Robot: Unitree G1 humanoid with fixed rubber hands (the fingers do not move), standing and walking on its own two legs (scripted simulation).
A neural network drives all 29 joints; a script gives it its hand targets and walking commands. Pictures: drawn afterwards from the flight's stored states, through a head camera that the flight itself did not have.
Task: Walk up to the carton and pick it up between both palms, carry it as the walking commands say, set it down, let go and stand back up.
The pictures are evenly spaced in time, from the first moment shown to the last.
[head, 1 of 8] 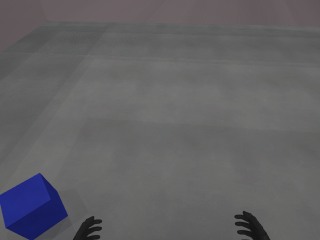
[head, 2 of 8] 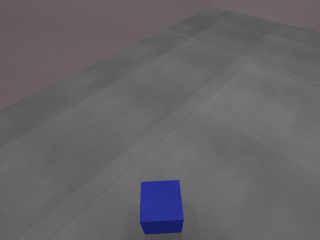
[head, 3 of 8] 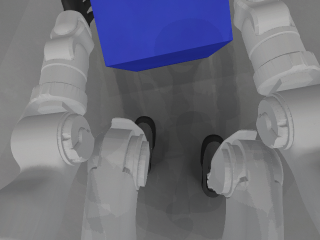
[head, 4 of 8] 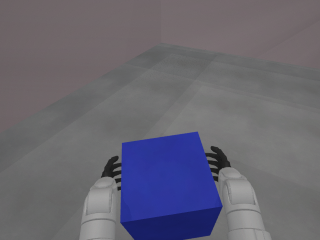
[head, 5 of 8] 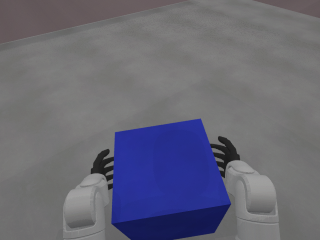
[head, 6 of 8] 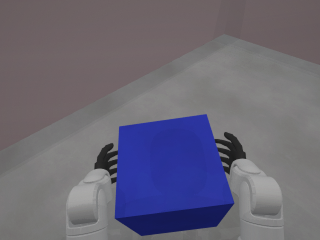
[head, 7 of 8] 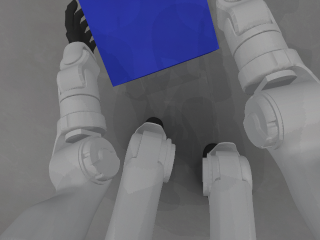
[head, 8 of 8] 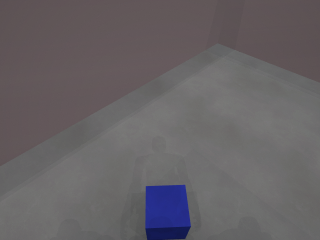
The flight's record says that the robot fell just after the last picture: no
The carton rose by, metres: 0.68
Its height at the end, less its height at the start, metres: +0.00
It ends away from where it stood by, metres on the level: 5.22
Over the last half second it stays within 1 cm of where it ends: yes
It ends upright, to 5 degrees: yes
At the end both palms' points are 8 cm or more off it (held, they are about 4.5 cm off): yes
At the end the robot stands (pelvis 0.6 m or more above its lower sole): yes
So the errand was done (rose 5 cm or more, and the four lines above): yes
